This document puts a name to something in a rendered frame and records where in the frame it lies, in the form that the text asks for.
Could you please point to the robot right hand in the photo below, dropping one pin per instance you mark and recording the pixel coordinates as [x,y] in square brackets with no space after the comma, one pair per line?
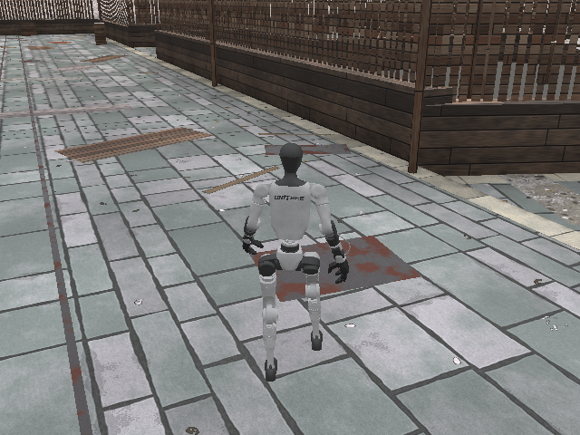
[343,271]

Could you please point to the robot left hand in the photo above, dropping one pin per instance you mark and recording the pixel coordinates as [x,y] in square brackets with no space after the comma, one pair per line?
[250,250]

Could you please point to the humanoid robot torso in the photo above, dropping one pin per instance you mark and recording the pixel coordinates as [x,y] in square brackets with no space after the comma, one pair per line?
[290,213]

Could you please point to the left robot upper arm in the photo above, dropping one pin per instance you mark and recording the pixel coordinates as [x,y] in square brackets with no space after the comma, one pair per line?
[257,203]

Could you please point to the right robot forearm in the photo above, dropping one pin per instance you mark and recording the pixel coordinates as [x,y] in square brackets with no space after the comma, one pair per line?
[335,245]

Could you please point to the right robot upper arm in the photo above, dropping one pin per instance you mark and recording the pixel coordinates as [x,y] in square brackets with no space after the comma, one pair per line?
[323,208]

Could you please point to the left robot thigh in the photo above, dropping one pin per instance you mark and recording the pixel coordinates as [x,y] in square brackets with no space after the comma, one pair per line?
[267,277]

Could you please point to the left robot forearm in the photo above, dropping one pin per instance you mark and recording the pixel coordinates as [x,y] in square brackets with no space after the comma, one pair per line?
[248,233]

